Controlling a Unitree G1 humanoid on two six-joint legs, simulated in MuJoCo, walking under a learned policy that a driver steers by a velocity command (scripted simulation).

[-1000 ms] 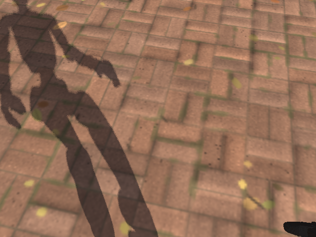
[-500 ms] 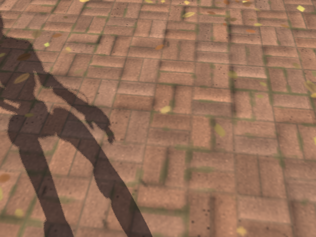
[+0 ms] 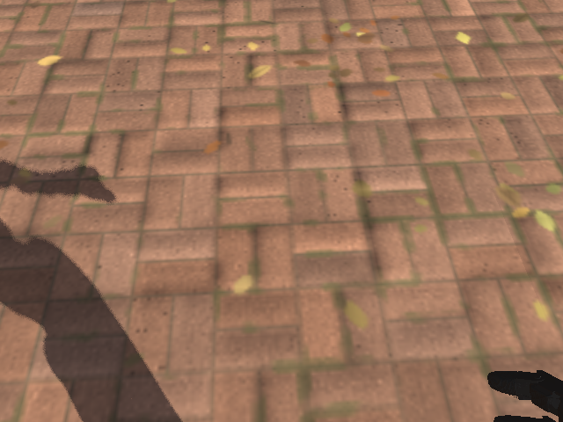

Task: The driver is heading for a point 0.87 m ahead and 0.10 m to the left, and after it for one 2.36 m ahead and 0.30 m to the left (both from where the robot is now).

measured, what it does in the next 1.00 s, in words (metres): walks ahead: right foot, then left foot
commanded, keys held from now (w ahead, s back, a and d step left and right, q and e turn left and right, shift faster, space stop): w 0.36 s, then w+q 0.64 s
